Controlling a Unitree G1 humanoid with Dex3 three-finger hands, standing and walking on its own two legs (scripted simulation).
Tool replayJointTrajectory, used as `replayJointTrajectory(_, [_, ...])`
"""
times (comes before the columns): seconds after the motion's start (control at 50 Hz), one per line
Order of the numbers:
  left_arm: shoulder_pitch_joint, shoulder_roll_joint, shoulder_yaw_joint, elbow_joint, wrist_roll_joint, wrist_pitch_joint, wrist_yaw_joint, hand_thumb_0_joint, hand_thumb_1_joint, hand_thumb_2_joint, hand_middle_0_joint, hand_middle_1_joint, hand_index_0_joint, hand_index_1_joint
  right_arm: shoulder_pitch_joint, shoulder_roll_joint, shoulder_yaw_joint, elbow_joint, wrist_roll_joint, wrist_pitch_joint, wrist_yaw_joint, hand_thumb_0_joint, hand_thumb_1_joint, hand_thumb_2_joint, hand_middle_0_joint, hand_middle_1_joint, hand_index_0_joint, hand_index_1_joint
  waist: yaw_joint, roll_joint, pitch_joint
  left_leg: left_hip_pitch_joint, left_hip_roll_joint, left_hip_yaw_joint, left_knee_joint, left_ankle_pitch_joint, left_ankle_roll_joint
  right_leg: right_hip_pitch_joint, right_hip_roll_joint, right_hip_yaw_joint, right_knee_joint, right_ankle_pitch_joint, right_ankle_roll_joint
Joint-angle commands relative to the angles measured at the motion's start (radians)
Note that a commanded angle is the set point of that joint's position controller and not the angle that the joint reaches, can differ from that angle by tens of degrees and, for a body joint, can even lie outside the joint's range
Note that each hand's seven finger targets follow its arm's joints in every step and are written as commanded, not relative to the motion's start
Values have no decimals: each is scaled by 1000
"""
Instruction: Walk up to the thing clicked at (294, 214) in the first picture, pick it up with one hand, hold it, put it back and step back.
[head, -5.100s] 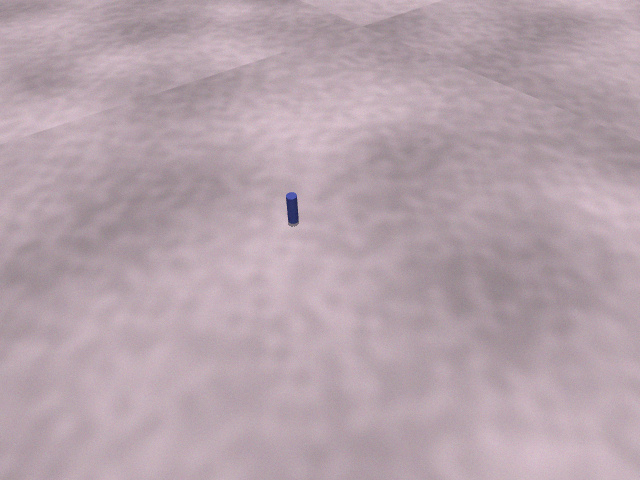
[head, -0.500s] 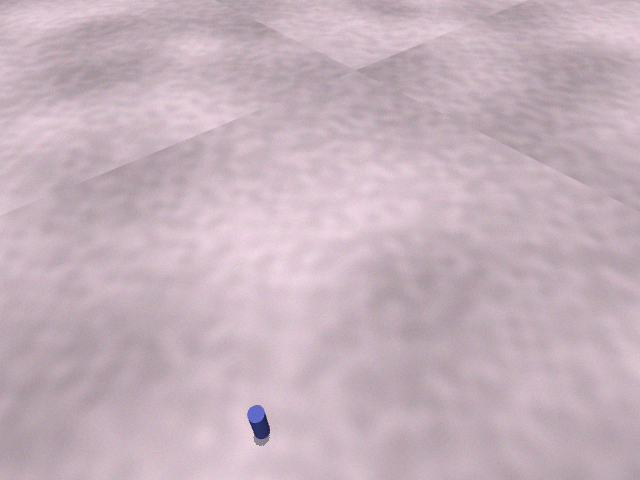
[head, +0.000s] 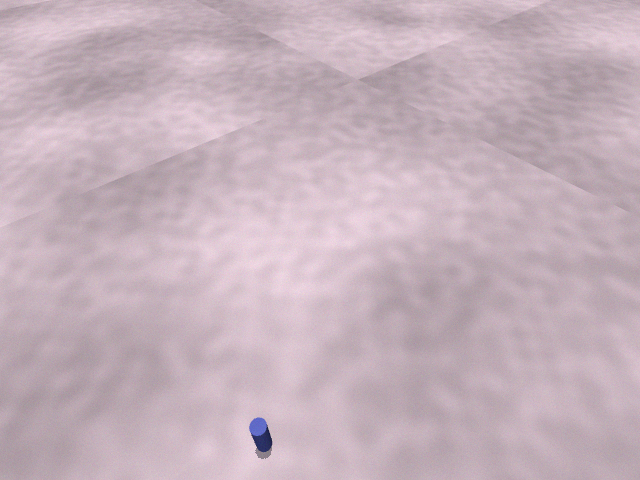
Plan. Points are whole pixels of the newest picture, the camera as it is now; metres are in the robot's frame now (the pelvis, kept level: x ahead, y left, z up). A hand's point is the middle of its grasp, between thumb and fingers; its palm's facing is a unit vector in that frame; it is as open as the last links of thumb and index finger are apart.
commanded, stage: stand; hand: left
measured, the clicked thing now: (261, 435) +0.41 +0.20 -0.71
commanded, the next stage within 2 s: go down in 1.98 s
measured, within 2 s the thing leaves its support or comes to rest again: neither
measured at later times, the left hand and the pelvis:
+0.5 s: hand out of the picture +0.10 +0.25 -0.16, palm faces -0.02 -0.94 -0.34, open 7.4 cm; pelvis +0.02 +0.00 +0.00, yaw +1 degrees
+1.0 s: hand out of the picture +0.10 +0.25 -0.16, palm faces -0.01 -0.94 -0.35, open 7.4 cm; pelvis +0.02 +0.00 +0.00, yaw +1 degrees
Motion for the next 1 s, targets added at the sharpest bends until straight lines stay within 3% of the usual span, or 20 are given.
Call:
replayJointTrajectory(0.0, [-36, 212, 39, -53, 0, -20, 12, 0, 900, 900, -200, -300, -200, -300, -50, -204, -42, -54, 6, -19, -8, 0, -900, -900, 200, 300, 200, 300, 2, -21, -62, 3, 123, -120, -53, 65, 17, 9, -118, 104, -53, 53, -15])
replayJointTrajectory(0.24, [-42, 213, 42, -59, -4, -23, 14, 0, 900, 900, -200, -300, -200, -300, -37, -209, -40, -56, 5, -19, -10, 0, -900, -900, 200, 300, 200, 300, 1, 2, -96, 29, 130, -113, -31, 188, 21, 65, -133, 102, -35, 200, -20])
replayJointTrajectory(0.36, [-37, 209, 41, -56, -2, -19, 15, 0, 900, 900, -200, -300, -200, -300, -40, -211, -40, -58, 6, -15, -13, 0, -900, -900, 200, 300, 200, 300, 1, 4, -83, 33, 127, -113, -36, 145, 18, 42, -128, 99, -46, 148, -17])
replayJointTrajectory(0.58, [-37, 214, 43, -60, -2, -19, 15, 0, 900, 900, -200, -300, -200, -300, -41, -207, -38, -66, 6, -19, -15, 0, -900, -900, 200, 300, 200, 300, 4, -7, -100, 50, 135, -118, -30, 239, 15, 82, -132, 86, -30, 229, -21])
replayJointTrajectory(0.64, [-39, 213, 43, -60, -2, -20, 17, 0, 900, 900, -200, -300, -200, -300, -29, -208, -39, -64, 7, -16, -15, 0, -900, -900, 200, 300, 200, 300, 0, -17, -90, 47, 131, -114, -31, 216, 16, 74, -131, 90, -43, 214, -20])
replayJointTrajectory(0.7, [-37, 215, 45, -64, -2, -19, 17, 0, 900, 900, -200, -300, -200, -300, -35, -208, -40, -69, 5, -17, -16, 0, -900, -900, 200, 300, 200, 300, 1, -5, -101, 65, 132, -111, -27, 257, 13, 77, -132, 84, -27, 255, -24])
replayJointTrajectory(0.88, [-34, 214, 48, -62, -1, -17, 17, 0, 900, 900, -200, -300, -200, -301, -32, -208, -37, -76, 7, -15, -16, 0, -900, -900, 200, 300, 200, 300, 2, -4, -74, 41, 127, -112, -39, 202, 18, 80, -131, 84, -43, 205, -21])
replayJointTrajectory(0.98, [-27, 216, 49, -64, -2, -18, 16, 0, 900, 900, -200, -300, -200, -301, -28, -211, -36, -80, 7, -17, -17, 0, -900, -900, 200, 300, 200, 300, 3, 4, -87, 60, 128, -111, -33, 246, 17, 83, -133, 84, -36, 238, -24])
